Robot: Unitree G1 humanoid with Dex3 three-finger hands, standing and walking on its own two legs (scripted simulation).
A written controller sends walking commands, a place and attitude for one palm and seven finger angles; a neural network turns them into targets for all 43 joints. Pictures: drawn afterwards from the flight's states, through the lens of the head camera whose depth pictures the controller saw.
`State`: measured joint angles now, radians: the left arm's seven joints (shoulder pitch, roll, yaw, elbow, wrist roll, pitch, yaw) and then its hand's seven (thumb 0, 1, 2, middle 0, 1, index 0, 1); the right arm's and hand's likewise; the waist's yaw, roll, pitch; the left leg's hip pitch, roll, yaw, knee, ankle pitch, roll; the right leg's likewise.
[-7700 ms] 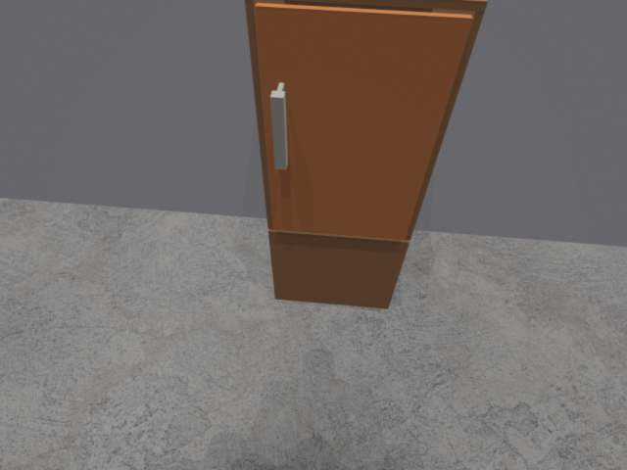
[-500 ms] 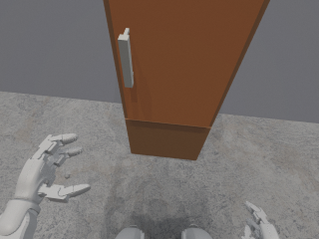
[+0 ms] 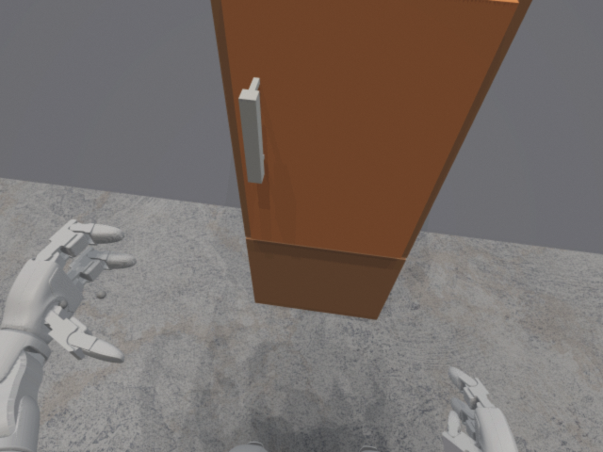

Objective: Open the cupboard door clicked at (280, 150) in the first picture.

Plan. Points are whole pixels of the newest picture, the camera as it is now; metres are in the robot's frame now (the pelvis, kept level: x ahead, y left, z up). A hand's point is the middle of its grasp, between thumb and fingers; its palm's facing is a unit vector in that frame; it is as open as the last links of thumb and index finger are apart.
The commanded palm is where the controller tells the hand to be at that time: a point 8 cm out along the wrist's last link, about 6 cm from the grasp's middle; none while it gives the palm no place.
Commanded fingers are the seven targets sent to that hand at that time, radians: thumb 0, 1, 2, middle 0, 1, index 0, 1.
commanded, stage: raise the hand with hooked fingers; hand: left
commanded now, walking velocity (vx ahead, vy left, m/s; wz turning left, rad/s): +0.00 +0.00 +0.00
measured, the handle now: (255, 132) +0.60 +0.13 +0.07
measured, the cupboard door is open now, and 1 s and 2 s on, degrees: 0 0 0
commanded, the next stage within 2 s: move the hooked fingers beside the handle in 0.64 s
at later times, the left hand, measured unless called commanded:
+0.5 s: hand (101, 278) +0.29 +0.27 +0.09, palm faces -0.04 -1.00 -0.04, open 14.0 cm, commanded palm +0.26 +0.31 +0.09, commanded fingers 0.00 -0.50 0.30 -0.30 -1.20 -0.30 -1.20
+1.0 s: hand (120, 256) +0.32 +0.25 +0.09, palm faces -0.06 -1.00 -0.02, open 14.0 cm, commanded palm +0.30 +0.30 +0.09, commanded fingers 0.00 -0.50 0.30 -0.30 -1.20 -0.30 -1.20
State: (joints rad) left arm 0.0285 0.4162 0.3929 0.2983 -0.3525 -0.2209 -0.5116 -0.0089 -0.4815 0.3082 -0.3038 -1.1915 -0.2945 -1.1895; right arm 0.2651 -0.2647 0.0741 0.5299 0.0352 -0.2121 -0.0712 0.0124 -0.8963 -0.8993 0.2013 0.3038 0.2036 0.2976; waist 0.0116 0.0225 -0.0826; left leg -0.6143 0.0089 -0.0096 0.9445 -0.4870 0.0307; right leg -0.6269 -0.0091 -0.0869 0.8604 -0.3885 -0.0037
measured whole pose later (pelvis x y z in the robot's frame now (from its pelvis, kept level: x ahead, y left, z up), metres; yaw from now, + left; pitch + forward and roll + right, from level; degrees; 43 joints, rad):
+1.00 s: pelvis -0.01 -0.01 +0.00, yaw +0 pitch +9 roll -2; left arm -0.26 0.46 0.40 0.59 -0.31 -0.24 -0.55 -0.01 -0.50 0.30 -0.31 -1.21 -0.30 -1.20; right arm 0.28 -0.29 0.07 0.56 0.04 -0.18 -0.09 0.01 -0.90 -0.90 0.20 0.30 0.20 0.30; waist -0.01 0.01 -0.06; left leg -0.61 0.01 -0.01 0.91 -0.45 0.02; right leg -0.63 -0.01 -0.08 0.84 -0.35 -0.02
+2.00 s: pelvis -0.01 -0.01 -0.01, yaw -2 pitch +18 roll -2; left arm -0.90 0.62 0.43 1.19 -0.12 -0.34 -0.42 -0.01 -0.50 0.30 -0.30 -1.20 -0.30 -1.20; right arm 0.40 -0.30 0.06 0.61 0.01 0.02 -0.04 0.01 -0.90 -0.90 0.20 0.30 0.20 0.30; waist -0.16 0.01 -0.08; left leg -0.84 0.03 0.01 0.99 -0.47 0.02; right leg -0.87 0.01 -0.06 0.90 -0.35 -0.01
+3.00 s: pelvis +0.01 +0.01 -0.02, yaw -3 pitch +23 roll -4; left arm -1.02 0.65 0.45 1.24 -0.05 -0.33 -0.34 -0.01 -0.50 0.30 -0.30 -1.20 -0.30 -1.20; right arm 0.40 -0.28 0.07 0.57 -0.03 0.11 0.00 0.00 -0.90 -0.90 0.20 0.30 0.20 0.30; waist -0.21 0.02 -0.09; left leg -0.91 0.04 0.01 1.01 -0.50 0.04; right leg -0.92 0.03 -0.06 0.89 -0.37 0.00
